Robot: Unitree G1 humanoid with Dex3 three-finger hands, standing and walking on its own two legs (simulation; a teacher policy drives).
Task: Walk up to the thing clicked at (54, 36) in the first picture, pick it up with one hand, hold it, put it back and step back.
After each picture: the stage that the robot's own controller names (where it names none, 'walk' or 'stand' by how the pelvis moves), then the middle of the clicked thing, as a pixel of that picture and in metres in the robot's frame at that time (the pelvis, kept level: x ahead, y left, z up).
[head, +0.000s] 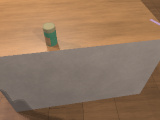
stand; (50, 34) +0.72 +0.18 -0.05
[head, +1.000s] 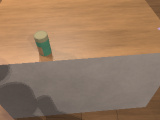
walk; (43, 43) +0.63 +0.22 -0.04
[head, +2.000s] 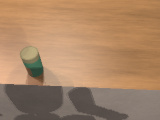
stand; (32, 62) +0.45 +0.20 -0.02
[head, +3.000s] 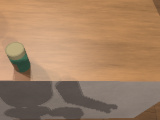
walk; (18, 58) +0.46 +0.25 -0.04
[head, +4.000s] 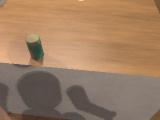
stand; (35, 47) +0.59 +0.25 -0.04
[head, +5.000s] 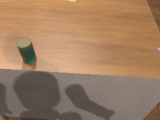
stand; (27, 51) +0.58 +0.27 -0.06
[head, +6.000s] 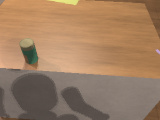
stand; (29, 51) +0.59 +0.27 -0.06
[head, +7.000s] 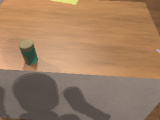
stand; (28, 52) +0.58 +0.27 -0.06
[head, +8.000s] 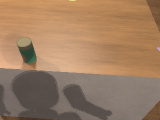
rise first; (27, 50) +0.58 +0.27 -0.05
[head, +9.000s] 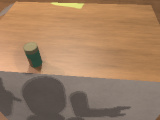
rise first; (33, 55) +0.58 +0.28 -0.05
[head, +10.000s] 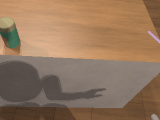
go down; (9, 33) +0.60 +0.26 -0.02
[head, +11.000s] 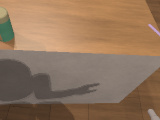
go down; (1, 25) +0.58 +0.26 +0.01
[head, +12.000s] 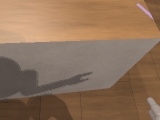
close in; out of the picture +0.58 +0.29 +0.04
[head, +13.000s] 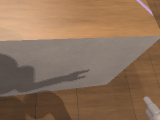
close; out of the picture +0.57 +0.28 +0.05
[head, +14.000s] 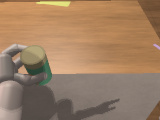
lift; (37, 66) +0.35 +0.14 +0.15
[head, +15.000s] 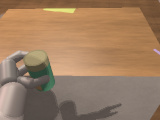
hold; (40, 71) +0.33 +0.14 +0.14
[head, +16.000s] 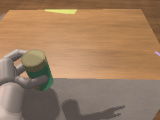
hold; (38, 70) +0.33 +0.14 +0.15
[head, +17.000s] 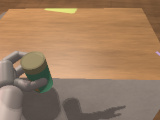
hold; (38, 73) +0.32 +0.14 +0.14
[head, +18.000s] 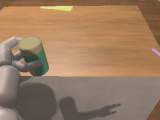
crouch; (34, 56) +0.38 +0.15 +0.15
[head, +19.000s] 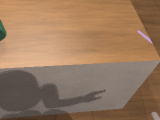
lower; out of the picture +0.49 +0.24 +0.17
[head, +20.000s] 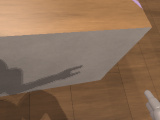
lower; out of the picture +0.54 +0.25 +0.07
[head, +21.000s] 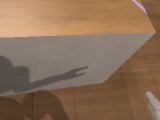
lower; out of the picture +0.53 +0.25 +0.06
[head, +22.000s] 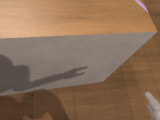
lower; out of the picture +0.53 +0.25 +0.05
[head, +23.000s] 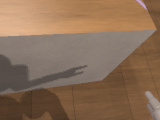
lower; out of the picture +0.53 +0.26 +0.05
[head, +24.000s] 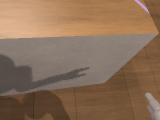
open; out of the picture +0.53 +0.25 +0.05
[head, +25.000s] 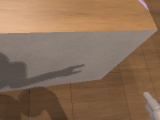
sink last; out of the picture +0.53 +0.25 +0.05
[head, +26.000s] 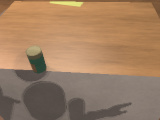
sink last; (36, 59) +0.52 +0.24 +0.00
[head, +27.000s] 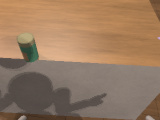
stand; (28, 47) +0.54 +0.24 +0.01
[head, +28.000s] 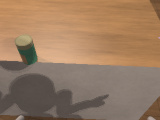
stand; (27, 50) +0.52 +0.24 +0.02
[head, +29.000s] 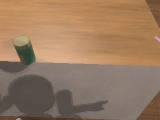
stand; (25, 50) +0.53 +0.24 +0.01
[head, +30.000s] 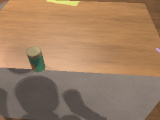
stand; (36, 59) +0.55 +0.23 -0.05
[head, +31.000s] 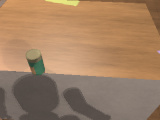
stand; (35, 62) +0.52 +0.22 -0.06
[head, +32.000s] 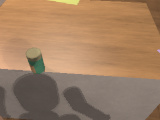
stand; (35, 61) +0.53 +0.22 -0.06
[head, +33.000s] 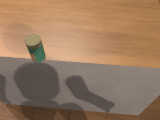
walk; (35, 48) +0.54 +0.22 -0.05
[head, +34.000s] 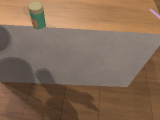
walk; (37, 15) +0.71 +0.21 -0.04
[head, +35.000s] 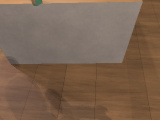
walk; out of the picture +0.99 +0.33 -0.03
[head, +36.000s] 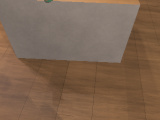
stand; out of the picture +1.15 +0.24 -0.04
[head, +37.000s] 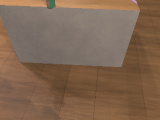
stand; out of the picture +1.16 +0.23 -0.06
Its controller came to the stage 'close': yes
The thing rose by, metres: 0.22
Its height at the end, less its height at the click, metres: +0.00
